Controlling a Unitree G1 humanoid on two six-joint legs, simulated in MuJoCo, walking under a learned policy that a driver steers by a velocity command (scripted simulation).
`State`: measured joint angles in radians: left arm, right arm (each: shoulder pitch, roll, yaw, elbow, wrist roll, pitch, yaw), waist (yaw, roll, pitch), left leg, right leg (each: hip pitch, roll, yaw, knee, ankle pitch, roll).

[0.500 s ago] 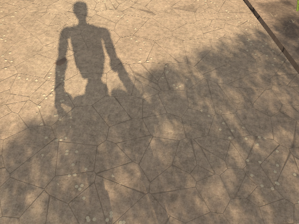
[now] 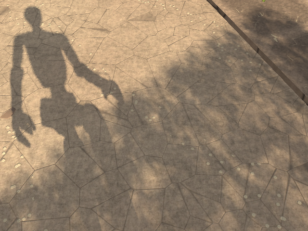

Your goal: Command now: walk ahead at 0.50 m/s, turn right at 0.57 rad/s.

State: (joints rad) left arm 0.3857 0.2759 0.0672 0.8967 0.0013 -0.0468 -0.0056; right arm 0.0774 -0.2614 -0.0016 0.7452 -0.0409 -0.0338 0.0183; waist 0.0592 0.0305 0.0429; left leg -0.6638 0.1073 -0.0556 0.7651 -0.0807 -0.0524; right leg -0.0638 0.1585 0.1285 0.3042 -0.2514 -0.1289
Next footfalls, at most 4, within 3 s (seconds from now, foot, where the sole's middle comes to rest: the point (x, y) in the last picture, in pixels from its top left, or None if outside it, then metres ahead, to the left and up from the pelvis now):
0.14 left None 0.26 0.13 -0.78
0.60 right None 0.45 -0.10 -0.78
1.10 left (138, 180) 0.68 0.17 -0.78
1.68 right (150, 121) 1.02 0.13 -0.78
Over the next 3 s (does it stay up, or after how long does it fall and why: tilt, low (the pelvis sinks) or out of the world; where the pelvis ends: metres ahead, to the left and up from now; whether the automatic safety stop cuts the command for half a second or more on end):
stays up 1.53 0.23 0.00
